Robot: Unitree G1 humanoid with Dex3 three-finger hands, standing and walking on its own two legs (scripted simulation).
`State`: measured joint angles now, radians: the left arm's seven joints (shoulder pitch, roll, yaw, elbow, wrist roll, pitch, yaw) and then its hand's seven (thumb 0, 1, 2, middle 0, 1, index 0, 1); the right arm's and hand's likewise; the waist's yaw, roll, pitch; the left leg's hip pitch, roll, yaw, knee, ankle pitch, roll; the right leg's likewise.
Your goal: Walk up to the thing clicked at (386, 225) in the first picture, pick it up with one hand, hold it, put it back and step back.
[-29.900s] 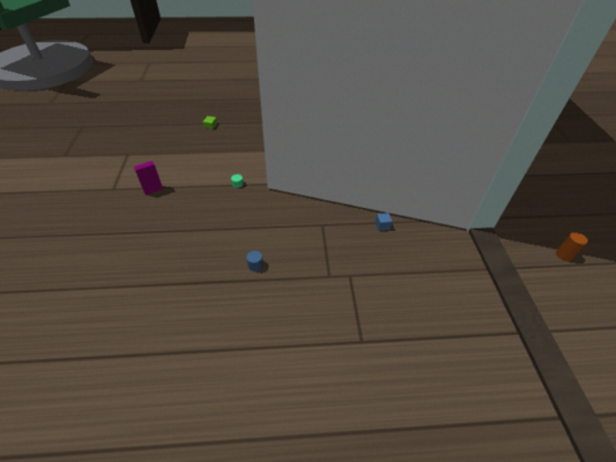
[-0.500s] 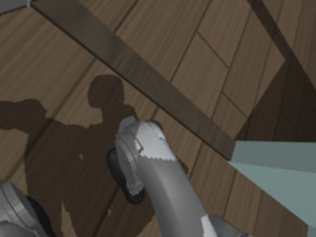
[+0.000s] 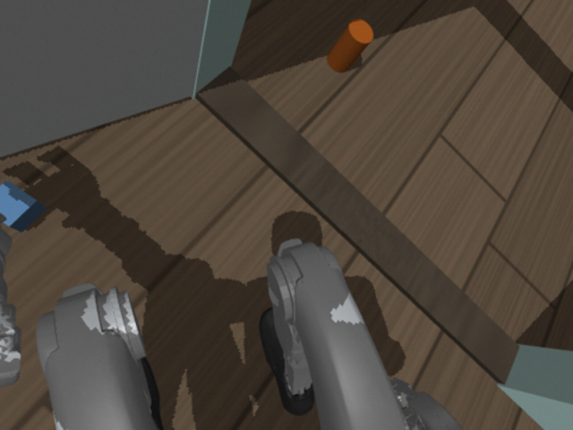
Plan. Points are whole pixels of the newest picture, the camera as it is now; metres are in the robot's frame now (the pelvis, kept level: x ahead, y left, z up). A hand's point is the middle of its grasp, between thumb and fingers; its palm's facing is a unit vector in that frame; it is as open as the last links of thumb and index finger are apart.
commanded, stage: withdraw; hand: left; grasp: from above
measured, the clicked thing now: (14, 207) +0.46 +0.33 -0.31
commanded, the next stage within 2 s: home in 0.48 s
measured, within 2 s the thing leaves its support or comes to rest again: neither
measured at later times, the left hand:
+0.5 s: hand out of the picture +0.45 +0.34 -0.15, palm faces -0.42 -0.07 -0.90, open 12.9 cm
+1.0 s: hand out of the picture +0.39 +0.32 -0.05, palm faces -0.32 -0.43 -0.85, open 10.1 cm
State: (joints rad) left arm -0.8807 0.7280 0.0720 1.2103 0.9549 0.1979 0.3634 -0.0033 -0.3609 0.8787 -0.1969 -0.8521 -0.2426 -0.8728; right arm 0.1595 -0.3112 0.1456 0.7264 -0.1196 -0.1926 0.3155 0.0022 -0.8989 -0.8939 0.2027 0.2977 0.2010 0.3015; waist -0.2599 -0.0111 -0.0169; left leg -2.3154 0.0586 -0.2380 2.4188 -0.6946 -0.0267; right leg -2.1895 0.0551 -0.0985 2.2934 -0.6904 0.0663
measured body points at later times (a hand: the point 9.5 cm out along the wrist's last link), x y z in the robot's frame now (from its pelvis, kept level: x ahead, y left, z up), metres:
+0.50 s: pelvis -0.01 +0.00 -0.01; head +0.21 +0.11 +0.36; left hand +0.46 +0.34 -0.10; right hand +0.07 -0.28 -0.10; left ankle +0.07 +0.14 -0.30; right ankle +0.11 -0.13 -0.30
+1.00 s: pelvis +0.00 -0.01 +0.07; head +0.20 +0.06 +0.46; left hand +0.41 +0.34 +0.00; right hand +0.10 -0.26 -0.05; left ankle +0.07 +0.14 -0.30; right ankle +0.11 -0.13 -0.30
